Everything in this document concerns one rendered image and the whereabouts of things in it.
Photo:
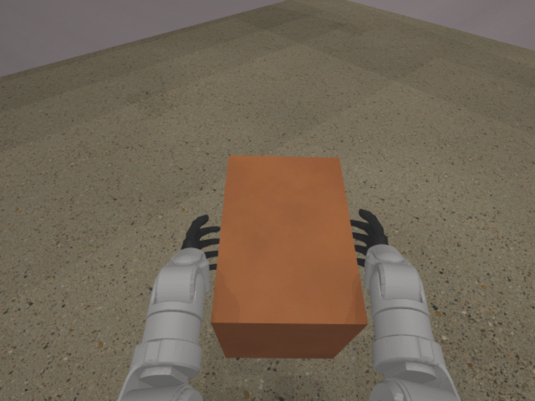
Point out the right robot upper arm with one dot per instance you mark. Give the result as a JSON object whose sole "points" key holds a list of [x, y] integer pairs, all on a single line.
{"points": [[395, 389]]}

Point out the robot left hand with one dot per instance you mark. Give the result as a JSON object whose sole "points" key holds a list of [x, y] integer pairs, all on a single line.
{"points": [[194, 235]]}

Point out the right robot forearm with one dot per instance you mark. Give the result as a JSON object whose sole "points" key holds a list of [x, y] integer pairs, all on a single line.
{"points": [[404, 346]]}

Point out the left robot forearm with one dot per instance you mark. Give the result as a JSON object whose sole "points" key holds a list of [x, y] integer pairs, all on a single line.
{"points": [[169, 353]]}

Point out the carton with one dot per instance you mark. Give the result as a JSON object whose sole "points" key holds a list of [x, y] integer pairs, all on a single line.
{"points": [[287, 282]]}

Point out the robot right hand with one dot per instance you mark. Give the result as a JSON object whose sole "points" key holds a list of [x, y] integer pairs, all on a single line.
{"points": [[374, 230]]}

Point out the left robot upper arm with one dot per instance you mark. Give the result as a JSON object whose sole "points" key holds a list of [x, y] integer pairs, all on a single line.
{"points": [[181, 392]]}

